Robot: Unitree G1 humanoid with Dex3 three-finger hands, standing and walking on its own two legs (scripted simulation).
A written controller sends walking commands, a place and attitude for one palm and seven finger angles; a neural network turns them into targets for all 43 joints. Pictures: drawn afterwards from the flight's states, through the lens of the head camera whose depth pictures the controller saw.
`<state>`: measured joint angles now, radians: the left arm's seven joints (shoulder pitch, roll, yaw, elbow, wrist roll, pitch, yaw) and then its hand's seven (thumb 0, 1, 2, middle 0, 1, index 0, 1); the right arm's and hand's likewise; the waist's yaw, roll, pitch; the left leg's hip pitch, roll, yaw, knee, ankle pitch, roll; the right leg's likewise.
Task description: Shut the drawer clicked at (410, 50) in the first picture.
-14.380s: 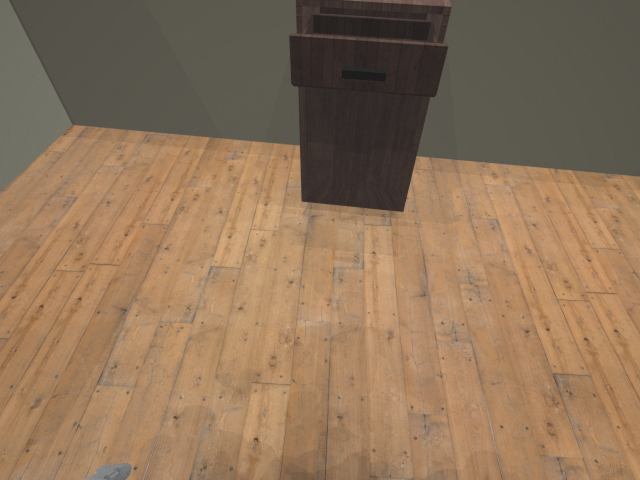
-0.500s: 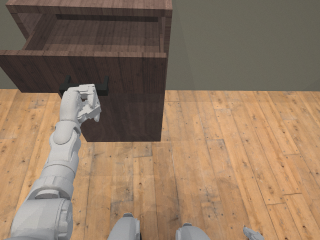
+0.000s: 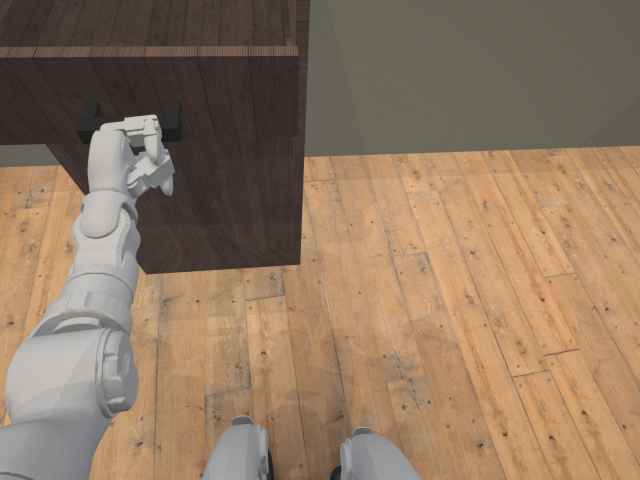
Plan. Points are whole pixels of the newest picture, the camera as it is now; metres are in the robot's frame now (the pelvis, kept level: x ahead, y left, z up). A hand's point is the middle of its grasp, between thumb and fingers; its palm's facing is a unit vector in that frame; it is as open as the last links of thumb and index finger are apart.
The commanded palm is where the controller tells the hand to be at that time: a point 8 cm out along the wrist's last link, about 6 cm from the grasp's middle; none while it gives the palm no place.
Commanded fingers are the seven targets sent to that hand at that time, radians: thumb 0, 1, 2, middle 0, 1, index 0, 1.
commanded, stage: push the drawer shut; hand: left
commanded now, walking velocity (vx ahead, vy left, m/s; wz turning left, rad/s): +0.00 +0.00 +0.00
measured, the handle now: (133, 118) +0.56 +0.22 +0.08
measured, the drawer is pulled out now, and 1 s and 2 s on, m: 0.12 0.01 0.00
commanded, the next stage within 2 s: pull the fist back off the drawer in 1.44 s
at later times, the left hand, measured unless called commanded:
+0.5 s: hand (165, 131) +0.54 +0.18 +0.08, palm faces +0.04 -1.00 -0.03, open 2.9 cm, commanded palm +0.54 +0.22 +0.08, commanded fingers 0.00 0.90 0.90 -1.40 -1.60 -1.40 -1.60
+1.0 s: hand (170, 96) +0.60 +0.18 +0.08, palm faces +0.04 -1.00 -0.03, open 3.1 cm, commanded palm +0.61 +0.20 +0.08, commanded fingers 0.00 0.90 0.90 -1.40 -1.60 -1.40 -1.60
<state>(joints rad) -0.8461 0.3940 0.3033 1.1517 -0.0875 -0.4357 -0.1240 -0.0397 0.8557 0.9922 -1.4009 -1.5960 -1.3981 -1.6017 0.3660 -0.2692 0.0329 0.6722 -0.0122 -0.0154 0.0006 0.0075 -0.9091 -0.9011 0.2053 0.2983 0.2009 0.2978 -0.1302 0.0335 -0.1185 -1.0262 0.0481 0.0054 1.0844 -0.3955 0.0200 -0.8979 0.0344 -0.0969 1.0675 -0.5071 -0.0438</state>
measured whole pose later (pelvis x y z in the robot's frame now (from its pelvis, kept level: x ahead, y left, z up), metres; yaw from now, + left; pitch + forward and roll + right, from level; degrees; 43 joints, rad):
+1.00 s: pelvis +0.01 +0.01 -0.02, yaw -2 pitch +28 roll -6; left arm -1.27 0.68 0.39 1.37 0.03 -0.29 -0.14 0.01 0.81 0.96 -1.40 -1.60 -1.40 -1.60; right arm 0.45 -0.27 0.07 0.66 -0.06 0.02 0.02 0.00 -0.91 -0.90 0.21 0.30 0.20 0.30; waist -0.27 0.06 -0.10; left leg -1.25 0.07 -0.03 1.18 -0.43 0.03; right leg -1.09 0.06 -0.12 1.11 -0.51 -0.04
